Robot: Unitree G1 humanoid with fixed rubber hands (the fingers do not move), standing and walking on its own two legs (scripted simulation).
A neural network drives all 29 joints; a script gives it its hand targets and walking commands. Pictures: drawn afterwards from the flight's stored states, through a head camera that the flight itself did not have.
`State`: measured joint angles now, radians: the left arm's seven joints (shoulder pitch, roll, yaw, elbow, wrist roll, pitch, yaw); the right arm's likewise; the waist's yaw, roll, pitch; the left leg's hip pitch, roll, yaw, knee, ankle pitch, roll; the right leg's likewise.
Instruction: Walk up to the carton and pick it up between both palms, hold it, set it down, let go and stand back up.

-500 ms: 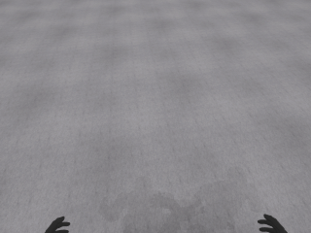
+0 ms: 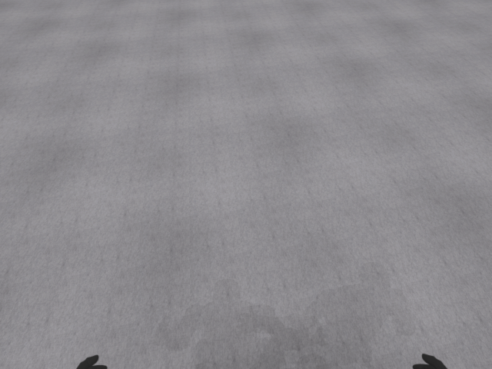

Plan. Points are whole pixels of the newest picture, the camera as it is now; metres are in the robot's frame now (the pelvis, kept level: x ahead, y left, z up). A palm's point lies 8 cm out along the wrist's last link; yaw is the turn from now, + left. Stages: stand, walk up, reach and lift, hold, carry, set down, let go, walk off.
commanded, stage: walk up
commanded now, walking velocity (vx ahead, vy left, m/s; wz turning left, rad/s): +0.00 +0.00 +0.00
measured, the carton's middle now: out of the picture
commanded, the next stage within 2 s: none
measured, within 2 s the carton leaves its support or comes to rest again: neither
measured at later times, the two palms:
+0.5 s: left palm (154, 300) +0.25 +0.19 -0.07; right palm out of the picture +0.02 -0.46 -0.08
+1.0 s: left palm (281, 235) +0.38 -0.05 -0.07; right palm out of the picture -0.14 -0.48 -0.03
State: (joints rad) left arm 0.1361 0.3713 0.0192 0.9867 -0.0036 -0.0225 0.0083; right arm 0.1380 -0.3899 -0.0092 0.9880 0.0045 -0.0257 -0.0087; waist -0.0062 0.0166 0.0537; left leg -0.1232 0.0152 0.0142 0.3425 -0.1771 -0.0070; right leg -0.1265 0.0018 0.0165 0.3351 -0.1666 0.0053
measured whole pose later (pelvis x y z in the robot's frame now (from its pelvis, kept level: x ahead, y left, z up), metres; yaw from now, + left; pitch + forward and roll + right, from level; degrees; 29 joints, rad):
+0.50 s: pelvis +0.01 -0.08 -0.03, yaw -20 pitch +0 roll +2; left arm 0.18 0.50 0.08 0.62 0.06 0.07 -0.16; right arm 0.23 -0.55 -0.07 0.66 -0.06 -0.04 -0.06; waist 0.02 0.00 0.06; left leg -0.15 0.23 0.30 0.58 -0.37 -0.03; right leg -0.42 -0.13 -0.02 0.64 -0.25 -0.02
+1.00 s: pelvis +0.05 -0.17 -0.01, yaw -44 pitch -3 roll -1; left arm 0.22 0.48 0.08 0.53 0.07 0.09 -0.14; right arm 0.41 -0.53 -0.06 0.55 -0.07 -0.07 -0.08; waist -0.03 -0.06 0.01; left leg -0.28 0.12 0.20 0.51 -0.19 0.03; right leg -0.55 0.04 0.08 1.12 -0.33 0.05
